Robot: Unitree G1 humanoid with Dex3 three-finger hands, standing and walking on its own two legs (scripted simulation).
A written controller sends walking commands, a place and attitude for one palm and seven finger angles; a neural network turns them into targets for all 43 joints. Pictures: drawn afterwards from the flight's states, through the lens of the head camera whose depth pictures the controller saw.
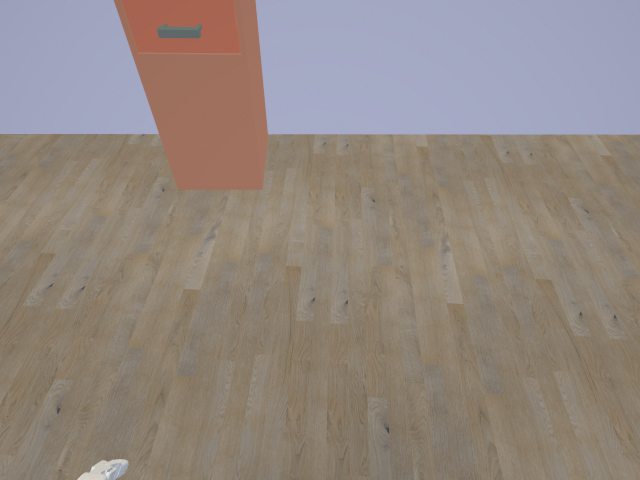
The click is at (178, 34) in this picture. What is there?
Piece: drawer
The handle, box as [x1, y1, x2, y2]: [157, 24, 201, 37]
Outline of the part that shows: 157,29 159,37 199,37 201,24 198,24 196,27 167,27 166,24 163,24 161,27 158,27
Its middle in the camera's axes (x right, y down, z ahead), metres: -0.46 -0.69 +1.27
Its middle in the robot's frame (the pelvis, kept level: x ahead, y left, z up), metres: +1.39 +0.53 -0.04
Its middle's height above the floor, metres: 0.73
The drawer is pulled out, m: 0.00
